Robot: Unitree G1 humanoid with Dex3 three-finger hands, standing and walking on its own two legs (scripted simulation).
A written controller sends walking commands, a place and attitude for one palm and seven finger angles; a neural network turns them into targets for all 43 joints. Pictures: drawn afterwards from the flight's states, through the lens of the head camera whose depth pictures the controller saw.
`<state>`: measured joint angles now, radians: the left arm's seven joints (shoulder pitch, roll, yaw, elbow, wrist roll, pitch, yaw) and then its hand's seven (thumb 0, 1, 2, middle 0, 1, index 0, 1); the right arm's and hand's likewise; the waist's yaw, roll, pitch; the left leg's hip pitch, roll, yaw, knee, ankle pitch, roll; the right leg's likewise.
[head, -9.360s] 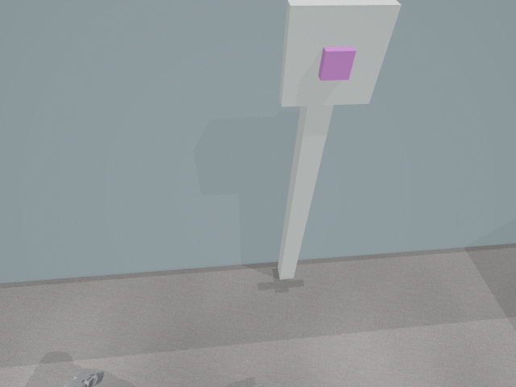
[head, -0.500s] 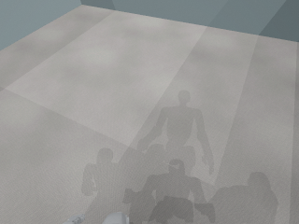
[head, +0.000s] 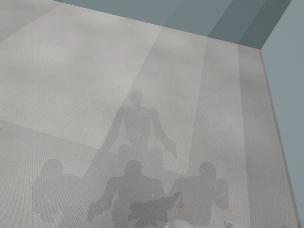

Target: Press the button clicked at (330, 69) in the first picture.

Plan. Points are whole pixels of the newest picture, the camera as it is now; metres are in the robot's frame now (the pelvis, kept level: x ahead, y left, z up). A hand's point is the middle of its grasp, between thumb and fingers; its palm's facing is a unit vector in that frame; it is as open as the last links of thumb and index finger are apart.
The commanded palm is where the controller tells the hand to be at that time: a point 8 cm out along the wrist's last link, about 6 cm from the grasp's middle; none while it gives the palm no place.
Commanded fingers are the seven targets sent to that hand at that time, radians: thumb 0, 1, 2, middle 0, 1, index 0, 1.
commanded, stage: turn to face it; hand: left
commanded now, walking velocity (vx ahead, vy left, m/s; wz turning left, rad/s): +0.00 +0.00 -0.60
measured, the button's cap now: out of the picture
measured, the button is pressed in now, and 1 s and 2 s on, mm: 0 0 0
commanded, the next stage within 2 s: none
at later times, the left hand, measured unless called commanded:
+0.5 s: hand (121, 222) +0.16 +0.09 -0.15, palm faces -0.32 -0.91 -0.28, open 7.4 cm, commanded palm none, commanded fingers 0.00 0.90 0.90 -0.20 -0.30 -0.20 -0.30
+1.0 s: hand (101, 225) +0.15 +0.15 -0.18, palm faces -0.52 -0.83 -0.19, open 7.4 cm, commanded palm none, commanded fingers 0.00 0.90 0.90 -0.20 -0.30 -0.20 -0.30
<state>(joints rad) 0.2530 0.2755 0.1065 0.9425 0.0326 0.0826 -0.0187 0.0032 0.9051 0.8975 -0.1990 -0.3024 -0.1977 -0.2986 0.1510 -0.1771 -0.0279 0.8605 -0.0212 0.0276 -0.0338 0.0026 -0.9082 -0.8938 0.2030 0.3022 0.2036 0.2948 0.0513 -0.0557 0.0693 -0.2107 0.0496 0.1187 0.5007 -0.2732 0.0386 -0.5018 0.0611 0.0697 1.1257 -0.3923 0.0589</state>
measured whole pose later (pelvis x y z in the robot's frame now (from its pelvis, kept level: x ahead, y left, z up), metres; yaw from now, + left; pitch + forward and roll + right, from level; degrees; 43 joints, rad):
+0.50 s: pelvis -0.03 -0.05 -0.01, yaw -19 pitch -1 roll +0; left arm 0.13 0.20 0.05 0.88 0.02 0.02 0.01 0.00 0.90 0.90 -0.20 -0.30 -0.20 -0.30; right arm 0.27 -0.27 -0.08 0.96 -0.02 0.08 -0.02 0.01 -0.91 -0.89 0.20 0.30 0.20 0.29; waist -0.04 0.05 0.08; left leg -0.46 0.14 0.10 1.09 -0.46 -0.09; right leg -0.24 0.01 -0.02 0.56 -0.31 -0.03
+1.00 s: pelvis -0.02 +0.01 +0.00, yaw -37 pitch -1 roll -3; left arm 0.23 0.27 0.10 0.94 0.03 0.08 -0.02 0.00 0.91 0.90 -0.20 -0.30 -0.20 -0.30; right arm 0.18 -0.17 -0.03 0.87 -0.02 0.02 -0.03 0.00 -0.91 -0.89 0.20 0.30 0.20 0.29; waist 0.03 -0.06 0.08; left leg -0.24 0.08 0.16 0.52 -0.27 0.04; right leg -0.49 0.04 0.06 1.18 -0.39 0.06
